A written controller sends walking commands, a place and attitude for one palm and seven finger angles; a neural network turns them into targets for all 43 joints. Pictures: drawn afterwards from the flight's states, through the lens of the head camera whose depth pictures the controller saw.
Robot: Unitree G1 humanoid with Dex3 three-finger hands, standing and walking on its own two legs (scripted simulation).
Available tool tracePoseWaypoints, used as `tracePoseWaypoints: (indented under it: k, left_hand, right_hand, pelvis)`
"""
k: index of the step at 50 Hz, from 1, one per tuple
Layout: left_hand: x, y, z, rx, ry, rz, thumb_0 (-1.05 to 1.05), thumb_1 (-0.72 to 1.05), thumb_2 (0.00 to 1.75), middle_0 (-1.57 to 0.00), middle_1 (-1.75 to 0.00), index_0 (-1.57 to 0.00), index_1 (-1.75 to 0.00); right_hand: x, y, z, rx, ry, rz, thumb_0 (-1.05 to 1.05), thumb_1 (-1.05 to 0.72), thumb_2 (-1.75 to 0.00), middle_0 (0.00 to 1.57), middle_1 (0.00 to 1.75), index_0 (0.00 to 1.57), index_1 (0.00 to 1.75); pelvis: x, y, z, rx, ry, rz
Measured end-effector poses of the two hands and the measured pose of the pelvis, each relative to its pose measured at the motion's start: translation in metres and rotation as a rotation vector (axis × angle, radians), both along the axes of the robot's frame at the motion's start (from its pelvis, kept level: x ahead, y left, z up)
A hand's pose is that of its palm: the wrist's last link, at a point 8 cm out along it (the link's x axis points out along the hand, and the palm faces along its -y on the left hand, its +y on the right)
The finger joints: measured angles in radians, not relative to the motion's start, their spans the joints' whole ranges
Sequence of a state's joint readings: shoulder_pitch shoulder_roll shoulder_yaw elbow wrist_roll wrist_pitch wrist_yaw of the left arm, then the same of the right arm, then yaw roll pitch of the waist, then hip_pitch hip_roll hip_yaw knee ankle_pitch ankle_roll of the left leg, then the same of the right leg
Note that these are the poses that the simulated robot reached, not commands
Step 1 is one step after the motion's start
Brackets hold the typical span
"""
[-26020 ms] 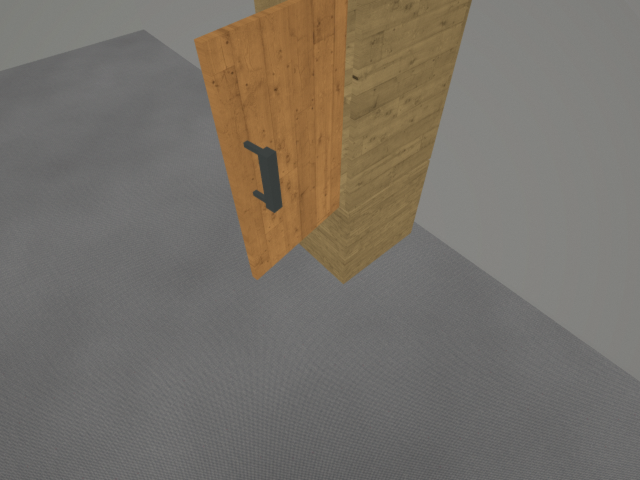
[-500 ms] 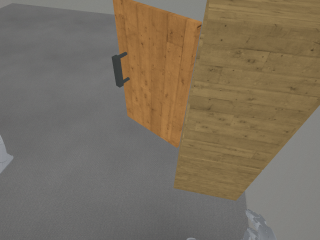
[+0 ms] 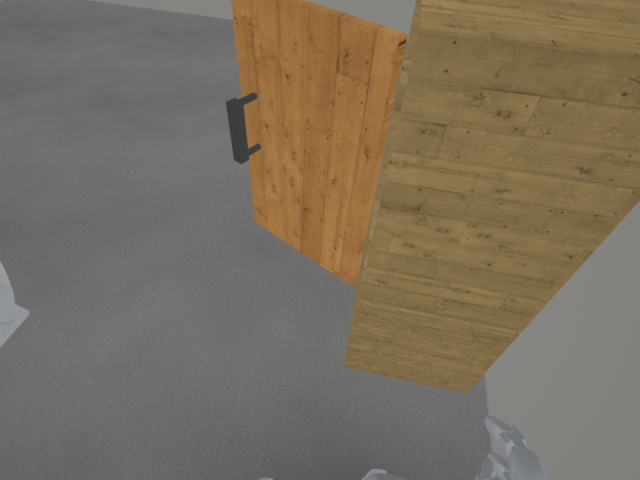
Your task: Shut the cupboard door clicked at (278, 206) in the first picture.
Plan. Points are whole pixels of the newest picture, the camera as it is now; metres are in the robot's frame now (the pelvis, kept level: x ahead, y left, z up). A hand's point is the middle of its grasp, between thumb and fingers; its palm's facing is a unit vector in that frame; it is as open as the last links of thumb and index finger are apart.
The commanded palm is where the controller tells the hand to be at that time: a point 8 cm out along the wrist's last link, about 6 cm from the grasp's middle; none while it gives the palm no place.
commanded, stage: step back with the hand held close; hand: left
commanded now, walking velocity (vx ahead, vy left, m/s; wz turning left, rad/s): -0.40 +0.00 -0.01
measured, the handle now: (246, 128) +0.77 +0.18 +0.02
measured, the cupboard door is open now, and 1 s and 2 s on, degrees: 63 63 63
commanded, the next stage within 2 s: stop stepping back and stand still in 0.68 s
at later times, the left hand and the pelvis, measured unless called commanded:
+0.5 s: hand out of the picture +0.15 +0.25 +0.20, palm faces +0.44 -0.74 -0.50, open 7.4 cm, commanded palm +0.07 +0.30 +0.21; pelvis -0.05 -0.01 +0.01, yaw +4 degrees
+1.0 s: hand out of the picture +0.08 +0.25 +0.20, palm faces +0.40 -0.79 -0.47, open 7.4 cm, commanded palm +0.02 +0.29 +0.21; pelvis -0.12 -0.01 +0.02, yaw -1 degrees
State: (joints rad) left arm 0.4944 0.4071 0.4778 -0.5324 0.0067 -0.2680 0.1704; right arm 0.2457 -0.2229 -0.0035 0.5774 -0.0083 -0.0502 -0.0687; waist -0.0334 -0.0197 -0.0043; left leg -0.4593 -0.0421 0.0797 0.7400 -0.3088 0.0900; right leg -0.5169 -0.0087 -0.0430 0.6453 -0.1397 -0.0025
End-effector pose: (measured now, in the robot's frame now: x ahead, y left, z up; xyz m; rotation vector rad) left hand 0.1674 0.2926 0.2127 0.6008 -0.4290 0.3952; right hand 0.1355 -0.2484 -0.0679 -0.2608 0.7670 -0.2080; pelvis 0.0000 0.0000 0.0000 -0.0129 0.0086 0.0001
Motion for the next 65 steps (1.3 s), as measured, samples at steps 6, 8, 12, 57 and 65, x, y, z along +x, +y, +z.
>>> tracePoseWaypoints:
  k: [6, 8, 12, 57, 65]
  left_hand:
    - [-0.012, 0.008, 0.003, 0.015, 0.010, 0.043, 0.01, 0.88, 0.90, -0.21, -0.30, -0.21, -0.30]
    - [-0.016, 0.008, 0.002, 0.001, 0.011, 0.059, 0.01, 0.88, 0.90, -0.21, -0.30, -0.21, -0.30]
    - [-0.021, -0.002, -0.003, -0.040, 0.015, 0.057, 0.01, 0.89, 0.90, -0.21, -0.30, -0.21, -0.30]
    - [-0.145, 0.020, -0.017, -0.195, 0.141, 0.072, 0.01, 0.89, 0.90, -0.21, -0.30, -0.21, -0.30]
    - [-0.159, -0.016, 0.001, -0.107, 0.127, -0.056, 0.01, 0.89, 0.90, -0.21, -0.30, -0.21, -0.30]
  right_hand:
    - [0.000, 0.001, 0.000, -0.007, 0.004, 0.007, 0.01, -0.90, -0.90, 0.20, 0.30, 0.20, 0.30]
    - [0.002, 0.001, 0.000, -0.004, 0.003, 0.020, 0.01, -0.90, -0.90, 0.20, 0.30, 0.20, 0.30]
    - [0.008, 0.000, 0.003, 0.006, -0.012, 0.054, 0.01, -0.90, -0.90, 0.21, 0.30, 0.20, 0.30]
    - [-0.180, -0.005, 0.030, -0.037, 0.005, -0.072, 0.01, -0.90, -0.90, 0.20, 0.30, 0.20, 0.30]
    - [-0.181, 0.015, 0.025, 0.044, -0.058, -0.012, 0.01, -0.90, -0.90, 0.20, 0.30, 0.20, 0.30]
  pelvis:
    - [0.001, -0.003, 0.002, -0.027, -0.002, 0.031]
    - [0.000, -0.007, 0.004, -0.027, 0.001, 0.028]
    - [-0.008, -0.016, 0.005, -0.021, 0.003, 0.023]
    - [-0.144, 0.001, 0.033, -0.021, -0.003, -0.026]
    - [-0.167, -0.007, 0.028, -0.005, 0.001, -0.039]
